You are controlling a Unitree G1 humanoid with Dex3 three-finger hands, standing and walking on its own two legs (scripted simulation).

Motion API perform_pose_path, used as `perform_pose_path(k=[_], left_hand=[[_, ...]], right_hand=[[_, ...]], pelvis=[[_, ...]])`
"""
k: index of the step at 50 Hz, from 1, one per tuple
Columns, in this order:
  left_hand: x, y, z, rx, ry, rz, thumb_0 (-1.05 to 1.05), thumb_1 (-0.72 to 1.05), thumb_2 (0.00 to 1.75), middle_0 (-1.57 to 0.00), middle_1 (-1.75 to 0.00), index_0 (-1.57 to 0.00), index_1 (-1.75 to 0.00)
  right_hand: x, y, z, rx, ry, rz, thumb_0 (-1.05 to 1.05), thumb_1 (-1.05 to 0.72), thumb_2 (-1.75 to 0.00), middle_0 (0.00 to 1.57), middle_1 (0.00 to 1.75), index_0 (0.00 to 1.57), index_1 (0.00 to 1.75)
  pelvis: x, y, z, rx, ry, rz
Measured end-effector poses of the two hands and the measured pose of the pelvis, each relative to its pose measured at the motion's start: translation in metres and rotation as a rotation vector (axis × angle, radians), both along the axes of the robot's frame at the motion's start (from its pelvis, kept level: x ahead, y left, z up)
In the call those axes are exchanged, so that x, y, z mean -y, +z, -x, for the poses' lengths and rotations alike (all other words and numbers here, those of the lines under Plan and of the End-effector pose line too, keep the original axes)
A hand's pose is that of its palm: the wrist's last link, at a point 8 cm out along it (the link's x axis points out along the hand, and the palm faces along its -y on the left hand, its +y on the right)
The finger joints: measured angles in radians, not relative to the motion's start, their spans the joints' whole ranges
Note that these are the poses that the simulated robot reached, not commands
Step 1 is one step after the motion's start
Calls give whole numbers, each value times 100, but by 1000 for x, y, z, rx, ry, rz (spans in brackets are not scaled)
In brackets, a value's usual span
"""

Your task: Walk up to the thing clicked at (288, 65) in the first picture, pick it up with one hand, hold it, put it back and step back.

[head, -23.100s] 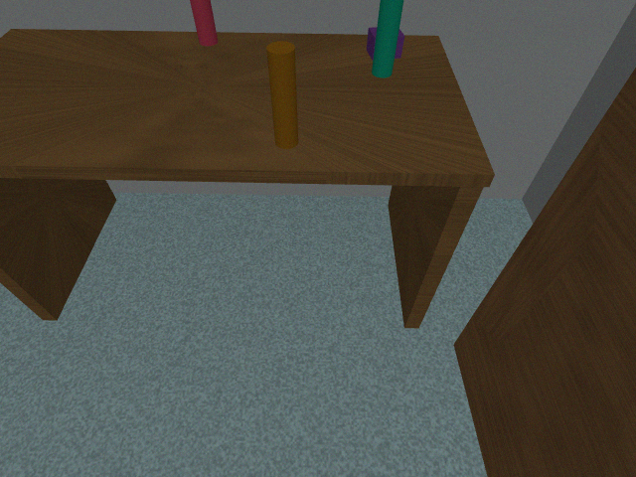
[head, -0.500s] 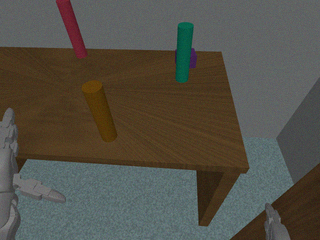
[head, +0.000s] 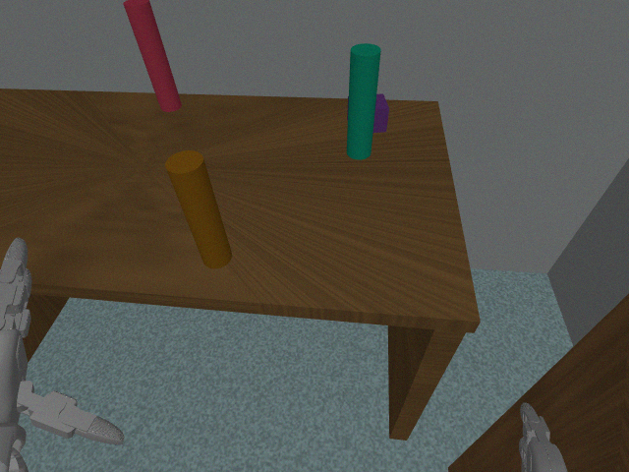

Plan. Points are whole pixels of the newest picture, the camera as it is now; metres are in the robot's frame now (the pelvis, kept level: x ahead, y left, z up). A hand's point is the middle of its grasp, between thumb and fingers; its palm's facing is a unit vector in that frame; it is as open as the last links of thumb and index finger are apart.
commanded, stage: home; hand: left
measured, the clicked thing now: (203, 215) +0.45 +0.22 +0.06
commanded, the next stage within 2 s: none
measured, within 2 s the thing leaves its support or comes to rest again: neither
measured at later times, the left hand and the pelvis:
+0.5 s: hand (157, 419) +0.17 +0.22 -0.01, palm faces +0.18 -0.95 -0.27, open 17.7 cm; pelvis +0.01 +0.01 +0.01, yaw +0 degrees
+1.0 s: hand (206, 421) +0.20 +0.19 -0.10, palm faces +0.06 -0.97 -0.23, open 17.7 cm; pelvis +0.02 +0.01 +0.00, yaw -2 degrees
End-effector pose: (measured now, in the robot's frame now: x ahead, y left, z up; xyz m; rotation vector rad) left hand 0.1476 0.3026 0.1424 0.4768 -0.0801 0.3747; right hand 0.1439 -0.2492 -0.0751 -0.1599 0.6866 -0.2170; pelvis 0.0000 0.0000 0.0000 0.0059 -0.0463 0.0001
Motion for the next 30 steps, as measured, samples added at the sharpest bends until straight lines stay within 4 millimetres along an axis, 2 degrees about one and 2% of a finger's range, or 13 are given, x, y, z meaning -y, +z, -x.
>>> perform_pose_path(k=[7,12,19,25,30], left_hand=[[-6,2,-1,15,4,-6,-1,-57,4,-7,-5,-6,-5],[1,-15,-4,-12,-9,53,-1,-59,3,-6,-4,-6,-4],[21,-75,-4,-206,-37,198,-1,-60,2,-5,-4,-5,-4],[39,-134,5,-437,-36,315,-1,-60,1,-5,-4,-5,-4],[56,-178,3,-598,-56,390,-1,-60,1,-4,-4,-5,-4]], right_hand=[[11,8,-4,29,-22,26,-1,48,-7,6,6,6,6],[-2,6,-7,16,13,4,-1,33,-20,8,11,9,10],[-39,-2,-17,-11,77,-68,0,-5,-42,12,17,12,16],[-36,-2,-21,-29,54,-46,0,-32,-57,15,21,15,20],[-32,0,-22,-44,55,-8,0,-54,-69,16,24,17,24]], pelvis=[[-1,2,-1,13,-3,1],[-2,4,-1,11,-4,1],[-5,5,-2,0,-5,3],[-9,5,-5,-9,-3,3],[-10,5,-7,-24,-3,4]])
